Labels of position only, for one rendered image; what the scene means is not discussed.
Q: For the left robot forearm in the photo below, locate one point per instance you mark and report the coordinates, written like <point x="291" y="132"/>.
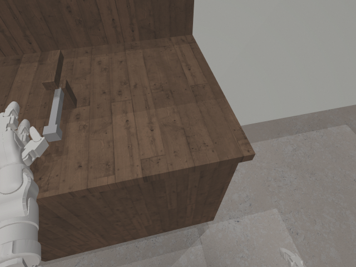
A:
<point x="19" y="217"/>

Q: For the tap lever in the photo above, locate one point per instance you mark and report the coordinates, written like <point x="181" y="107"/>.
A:
<point x="52" y="132"/>

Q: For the left robot hand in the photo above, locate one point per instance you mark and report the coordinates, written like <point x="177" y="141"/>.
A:
<point x="15" y="147"/>

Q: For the counter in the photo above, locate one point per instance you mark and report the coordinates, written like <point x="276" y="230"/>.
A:
<point x="149" y="140"/>

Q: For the right robot hand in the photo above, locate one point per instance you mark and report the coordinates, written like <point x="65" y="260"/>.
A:
<point x="293" y="260"/>

